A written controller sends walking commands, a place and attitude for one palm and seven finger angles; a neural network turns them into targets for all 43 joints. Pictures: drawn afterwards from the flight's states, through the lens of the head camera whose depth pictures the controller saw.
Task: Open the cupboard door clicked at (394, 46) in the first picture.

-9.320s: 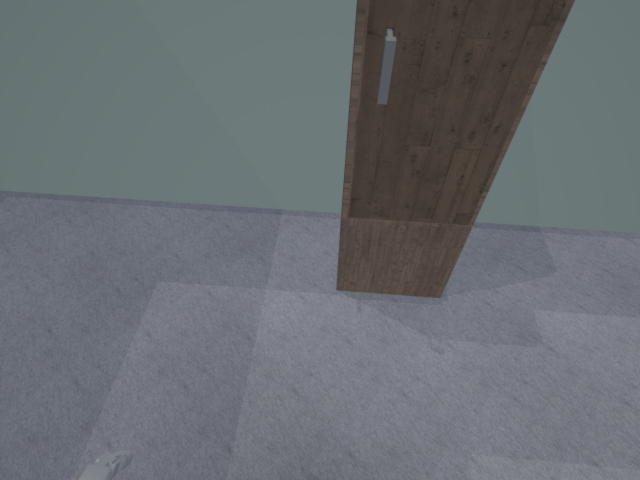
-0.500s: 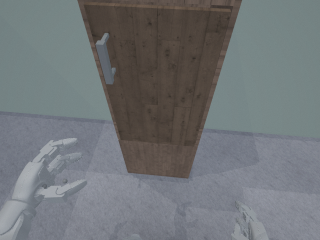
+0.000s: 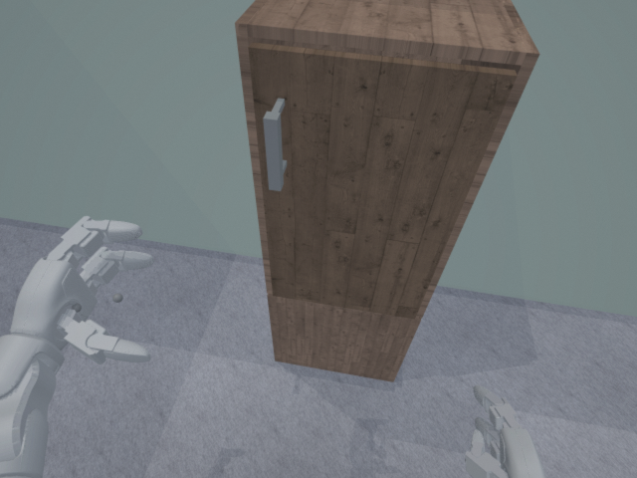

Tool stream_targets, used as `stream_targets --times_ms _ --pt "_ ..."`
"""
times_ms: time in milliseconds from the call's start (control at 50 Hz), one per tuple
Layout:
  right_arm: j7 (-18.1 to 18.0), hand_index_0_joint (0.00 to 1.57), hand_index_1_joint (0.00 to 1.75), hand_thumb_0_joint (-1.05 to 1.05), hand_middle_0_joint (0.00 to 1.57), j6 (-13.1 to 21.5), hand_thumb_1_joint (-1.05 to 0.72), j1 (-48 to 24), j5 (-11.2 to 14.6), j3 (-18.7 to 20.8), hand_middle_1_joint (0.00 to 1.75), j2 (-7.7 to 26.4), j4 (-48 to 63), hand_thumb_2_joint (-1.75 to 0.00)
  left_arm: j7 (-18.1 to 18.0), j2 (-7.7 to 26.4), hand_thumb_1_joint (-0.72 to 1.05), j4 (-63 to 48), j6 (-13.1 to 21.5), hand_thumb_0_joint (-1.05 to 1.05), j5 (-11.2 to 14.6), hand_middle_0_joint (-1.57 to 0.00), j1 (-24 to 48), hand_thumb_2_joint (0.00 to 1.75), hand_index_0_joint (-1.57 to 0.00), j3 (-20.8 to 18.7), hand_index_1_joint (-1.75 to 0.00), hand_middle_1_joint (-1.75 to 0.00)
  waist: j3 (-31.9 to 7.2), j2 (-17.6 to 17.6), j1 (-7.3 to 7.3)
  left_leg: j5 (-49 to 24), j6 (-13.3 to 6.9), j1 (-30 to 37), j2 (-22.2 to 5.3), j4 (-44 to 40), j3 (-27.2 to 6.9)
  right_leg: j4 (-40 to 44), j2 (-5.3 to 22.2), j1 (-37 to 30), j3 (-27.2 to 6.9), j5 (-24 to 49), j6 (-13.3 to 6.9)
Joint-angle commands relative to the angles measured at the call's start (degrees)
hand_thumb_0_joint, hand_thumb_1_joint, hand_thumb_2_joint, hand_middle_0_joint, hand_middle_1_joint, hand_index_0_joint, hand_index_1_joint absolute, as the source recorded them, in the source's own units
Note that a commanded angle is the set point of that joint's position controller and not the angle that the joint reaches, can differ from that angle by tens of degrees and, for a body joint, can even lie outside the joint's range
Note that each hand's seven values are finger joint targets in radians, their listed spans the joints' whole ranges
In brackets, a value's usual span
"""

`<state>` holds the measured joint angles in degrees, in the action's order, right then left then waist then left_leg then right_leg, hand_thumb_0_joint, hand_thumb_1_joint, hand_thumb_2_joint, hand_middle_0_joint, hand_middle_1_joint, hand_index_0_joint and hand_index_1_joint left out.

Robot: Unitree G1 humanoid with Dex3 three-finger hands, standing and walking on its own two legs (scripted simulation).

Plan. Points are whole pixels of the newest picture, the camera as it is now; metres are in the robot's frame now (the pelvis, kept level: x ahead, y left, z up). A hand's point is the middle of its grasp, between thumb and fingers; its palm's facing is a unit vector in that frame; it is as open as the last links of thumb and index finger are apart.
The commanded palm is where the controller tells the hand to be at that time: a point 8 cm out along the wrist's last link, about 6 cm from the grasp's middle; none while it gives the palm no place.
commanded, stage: raise the hand with hooked fingers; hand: left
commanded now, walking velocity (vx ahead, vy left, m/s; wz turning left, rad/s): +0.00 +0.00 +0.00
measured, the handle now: (277, 145) +0.54 +0.12 +0.14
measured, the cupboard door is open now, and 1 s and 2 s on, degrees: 0 0 0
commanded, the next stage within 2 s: move the hooked fingers beside the handle in 0.82 s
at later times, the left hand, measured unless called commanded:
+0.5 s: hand (116, 261) +0.30 +0.25 +0.15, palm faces -0.05 -1.00 -0.08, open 14.0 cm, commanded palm +0.26 +0.30 +0.16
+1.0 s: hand (150, 257) +0.30 +0.22 +0.15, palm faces -0.01 -1.00 -0.06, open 14.0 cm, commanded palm +0.28 +0.27 +0.16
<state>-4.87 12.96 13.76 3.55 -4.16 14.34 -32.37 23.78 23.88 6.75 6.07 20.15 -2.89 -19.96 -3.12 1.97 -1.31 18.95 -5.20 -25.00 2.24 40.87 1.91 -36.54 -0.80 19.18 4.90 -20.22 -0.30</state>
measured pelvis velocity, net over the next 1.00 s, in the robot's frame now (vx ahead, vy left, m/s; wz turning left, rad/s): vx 0.00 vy -0.05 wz -0.01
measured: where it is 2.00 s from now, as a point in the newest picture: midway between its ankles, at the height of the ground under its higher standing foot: outside the picture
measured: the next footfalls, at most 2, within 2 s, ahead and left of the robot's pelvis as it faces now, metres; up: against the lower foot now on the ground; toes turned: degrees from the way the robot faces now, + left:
none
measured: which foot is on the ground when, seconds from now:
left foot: down 0.00-1.00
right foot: down 0.00-1.00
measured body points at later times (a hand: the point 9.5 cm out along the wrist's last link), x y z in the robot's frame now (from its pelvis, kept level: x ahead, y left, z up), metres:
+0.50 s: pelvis +0.00 -0.02 +0.01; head +0.00 -0.02 +0.46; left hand +0.29 +0.31 +0.15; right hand +0.16 -0.26 -0.06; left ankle +0.02 +0.05 -0.72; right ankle -0.01 -0.12 -0.72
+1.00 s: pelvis +0.00 -0.05 +0.01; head +0.00 -0.07 +0.46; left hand +0.29 +0.27 +0.16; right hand +0.17 -0.30 -0.07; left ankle +0.02 +0.05 -0.72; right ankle -0.01 -0.12 -0.72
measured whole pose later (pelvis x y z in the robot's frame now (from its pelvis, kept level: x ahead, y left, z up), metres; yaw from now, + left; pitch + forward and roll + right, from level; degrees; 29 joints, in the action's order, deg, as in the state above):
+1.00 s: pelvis +0.00 -0.05 +0.01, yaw -1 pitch +1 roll -1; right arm -5.5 10.9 14.0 4.6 -3.7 16.2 -34.9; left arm 28.8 26.9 19.3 1.0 20.0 7.2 -24.8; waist -2.1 2.8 -0.8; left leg 15.7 -1.4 -18.1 0.0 33.2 1.2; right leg -30.5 -3.4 13.4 5.0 -17.9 -3.9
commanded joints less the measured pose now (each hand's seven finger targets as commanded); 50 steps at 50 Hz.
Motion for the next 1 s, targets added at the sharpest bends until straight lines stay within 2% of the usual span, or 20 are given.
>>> stream_targets --times_ms 0,60,100,160,240,300,340,360,420,460,560,640,660,700,800,840,860,920,960,980 --pt "-1.51 0.2 0.3 0.0 0.2 2.32 -0.9 -3.57 0.68 3.76 0.3 9.52 8.44 -0.9 2.25 11.45 -0.5 -6.94 -3.11 0.0 -0.1 -0.3 14.41 0.3 -0.3 -3.34 -1.2 -1.2 -6.39 4.21 0.53 -7.41 5.39 12.9 -4.69 -12.5 -10.51 4.88 -1.21 4.76 -0.24 7.27 -1.66" --pt "-1.58 0.2 0.3 0.0 0.2 2.24 -0.9 -4.33 0.24 3.43 0.3 9.46 8.83 -0.9 1.99 15.68 -0.5 -10.66 -2.58 0.0 -0.13 -0.3 19.27 0.3 -0.3 -6.34 -1.2 -1.2 -9.72 4.0 0.12 -7.79 5.54 16.53 -4.65 -13.29 -11.35 5.82 -1.47 3.14 -0.52 7.64 -1.84" --pt "-1.52 0.2 0.3 0.0 0.2 2.59 -0.9 -4.48 0.03 3.17 0.3 9.08 9.02 -0.9 1.44 17.82 -0.5 -14.25 -0.68 0.0 0.05 -0.3 21.8 0.3 -0.3 -8.51 -1.2 -1.2 -12.71 6.02 -0.06 -10.36 6.22 20.52 -5.03 -13.9 -12.22 6.24 -1.47 2.68 -0.71 8.28 -1.95" --pt "-1.53 0.2 0.3 0.0 0.2 2.51 -0.9 -3.81 -0.26 2.74 0.3 9.15 7.44 -0.9 1.11 19.38 -0.5 -11.31 0.18 0.0 0.23 -0.3 23.17 0.3 -0.3 -10.35 -1.2 -1.2 -10.57 6.27 -0.2 -11.3 6.87 20.83 -5.35 -15.07 -12.67 7.4 -1.75 2.15 -0.73 8.86 -2.02" --pt "-2.1 0.2 0.3 0.0 0.2 2.1 -0.9 -4.04 0.53 2.78 0.3 9.38 6.3 -0.9 2.86 18.5 -0.5 -2.49 -3.12 0.0 0.12 -0.3 25.42 0.3 -0.3 -9.05 -1.2 -1.2 -5.58 5.39 0.6 -7.11 5.99 17.65 -4.76 -16.63 -11.72 9.1 -1.15 1.79 -0.49 7.92 -1.99" --pt "-2.29 0.2 0.3 0.0 0.2 1.54 -0.9 -4.05 1.08 2.91 0.3 9.85 6.72 -0.9 5.02 19.65 -0.5 1.86 -6.71 0.0 -0.3 -0.3 27.22 0.3 -0.3 -8.35 -1.2 -1.2 -5.93 4.37 0.52 -6.5 4.95 16.37 -3.81 -16.32 -10.22 10.34 -0.95 0.72 -0.94 8.05 -2.12" --pt "-2.04 0.2 0.3 0.0 0.2 1.53 -0.9 -4.06 1.24 3.07 0.3 9.94 7.43 -0.9 6.33 17.14 -0.5 3.08 -7.81 0.0 -0.22 -0.3 25.67 0.3 -0.3 -5.99 -1.2 -1.2 -6.73 2.87 0.72 -7.66 4.45 16.52 -3.53 -15.61 -9.77 10.21 -0.93 0.58 -0.84 8.81 -2.05" --pt "-1.67 0.2 0.3 0.0 0.2 1.59 -0.9 -3.92 1.14 2.93 0.3 9.67 7.5 -0.9 6.83 16.32 -0.5 3.14 -7.64 0.0 0.16 -0.3 24.91 0.3 -0.3 -5.42 -1.2 -1.2 -7.31 2.33 0.58 -10.22 4.21 16.61 -3.28 -14.79 -8.91 10.76 -1.06 -0.5 -1.21 10.17 -2.28" --pt "-1.04 0.2 0.3 0.0 0.2 2.06 -0.9 -3.97 0.8 3.35 0.3 9.83 8.15 -0.9 6.8 18.95 -0.5 -2.26 -5.27 0.0 0.55 -0.3 24.92 0.3 -0.3 -7.76 -1.2 -1.2 -11.81 2.34 0.25 -15.28 3.95 19.5 -3.24 -13.3 -8.5 10.16 -1.25 -1.21 -1.32 12.91 -2.09" --pt "-0.71 0.2 0.3 0.0 0.2 2.22 -0.9 -3.99 0.4 3.41 0.3 9.68 7.84 -0.9 5.86 21.95 -0.5 -3.82 -3.27 0.0 1.01 -0.3 24.27 0.3 -0.3 -11.16 -1.2 -1.2 -12.07 1.81 -0.37 -15.62 3.6 19.08 -3.04 -12.99 -7.47 10.68 -1.35 -2.5 -1.83 13.59 -2.13" --pt "-0.86 0.2 0.3 0.0 0.2 2.39 -0.9 -3.72 0.24 3.49 0.3 9.3 6.77 -0.9 3.35 23.51 -0.5 -4.34 -0.9 0.0 1.12 -0.3 25.11 0.3 -0.3 -14.35 -1.2 -1.2 -10.42 3.66 -0.56 -16.38 3.19 17.81 -2.73 -13.07 -5.81 11.17 -1.09 -4.12 -2.27 15.4 -2.01" --pt "-1.33 0.2 0.3 0.0 0.2 2.23 -0.9 -4.04 0.82 3.57 0.3 9.01 6.4 -0.9 3.85 19.35 -0.5 -1.86 -2.41 0.0 0.48 -0.3 25.46 0.3 -0.3 -10.13 -1.2 -1.2 -7.96 6.93 0.63 -14.74 2.86 17.35 -2.43 -12.94 -4.83 11.71 -0.4 -2.81 -2.96 15.39 -1.65" --pt "-1.33 0.2 0.3 0.0 0.2 2.12 -0.9 -3.89 0.82 3.61 0.3 9.11 6.4 -0.9 4.23 18.5 -0.5 -1.45 -2.82 0.0 0.49 -0.3 25.29 0.3 -0.3 -9.1 -1.2 -1.2 -8.22 4.71 0.69 -15.5 2.62 16.95 -2.46 -12.36 -4.5 11.68 -0.33 -3.8 -3.39 16.77 -1.51" --pt "-1.45 0.2 0.3 0.0 0.2 1.98 -0.9 -4.04 1.02 3.71 0.3 9.32 6.51 -0.9 5.0 18.23 -0.5 -0.34 -3.65 0.0 0.56 -0.3 24.97 0.3 -0.3 -8.41 -1.2 -1.2 -8.14 3.44 0.94 -14.99 2.36 16.45 -2.25 -12.11 -4.41 11.72 -0.19 -3.2 -3.66 17.1 -1.11" --pt "-1.43 0.2 0.3 0.0 0.2 1.75 -0.9 -4.49 1.04 3.9 0.3 9.38 6.61 -0.9 5.58 20.05 -0.5 0.13 -2.96 0.0 1.68 -0.3 24.44 0.3 -0.3 -10.94 -1.2 -1.2 -10.57 -1.96 0.56 -16.08 1.98 15.21 -1.96 -10.73 -3.85 11.1 0.27 -5.35 -5.03 20.28 -0.06" --pt "-1.45 0.2 0.3 0.0 0.2 1.74 -0.9 -4.89 1.11 3.76 0.3 9.21 6.79 -0.9 5.26 20.53 -0.5 -0.33 -2.18 0.0 1.71 -0.3 25.23 0.3 -0.3 -11.37 -1.2 -1.2 -10.42 -0.32 0.36 -14.73 2.11 14.51 -1.82 -10.8 -3.63 11.24 0.43 -5.26 -5.44 18.58 0.08" --pt "-1.35 0.2 0.3 0.0 0.2 1.58 -0.9 -5.02 0.97 3.74 0.3 9.14 6.69 -0.9 5.0 21.41 -0.5 -0.16 -1.88 0.0 1.94 -0.3 25.04 0.3 -0.3 -12.33 -1.2 -1.2 -9.98 -1.64 0.08 -15.0 2.03 13.97 -1.94 -10.23 -3.48 11.4 0.81 -5.94 -6.68 19.55 0.57" --pt "-1.45 0.2 0.3 0.0 0.2 1.65 -0.9 -5.22 1.13 3.62 0.3 8.83 6.45 -0.9 4.55 20.57 -0.5 -0.41 -1.21 0.0 1.5 -0.3 27.25 0.3 -0.3 -11.34 -1.2 -1.2 -10.18 1.95 0.46 -14.34 2.1 13.94 -1.76 -10.08 -3.17 11.32 1.25 -5.76 -7.34 19.43 0.78" --pt "-1.64 0.2 0.3 0.0 0.2 0.96 -0.9 -4.54 1.19 3.62 0.3 9.28 5.57 -0.9 4.22 22.65 -0.5 3.1 -1.67 0.0 0.97 -0.3 28.82 0.3 -0.3 -12.45 -1.2 -1.2 -8.05 -0.16 0.92 -13.37 2.16 11.87 -2.07 -9.58 -3.13 11.78 1.6 -5.43 -8.62 18.29 1.48" --pt "-1.81 0.2 0.3 0.0 0.2 0.75 -0.9 -4.64 1.33 3.68 0.3 9.25 5.28 -0.9 4.37 22.1 -0.5 4.37 -1.76 0.0 0.62 -0.3 30.63 0.3 -0.3 -11.58 -1.2 -1.2 -7.12 0.5 1.47 -12.41 2.19 11.17 -1.97 -9.57 -3.05 11.97 1.69 -4.51 -8.8 17.19 1.6"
